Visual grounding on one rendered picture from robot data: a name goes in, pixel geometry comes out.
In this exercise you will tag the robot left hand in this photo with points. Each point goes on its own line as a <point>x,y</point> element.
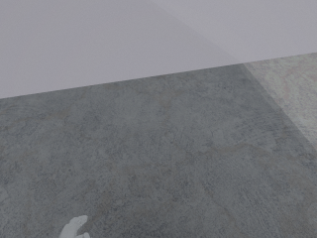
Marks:
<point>70,229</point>

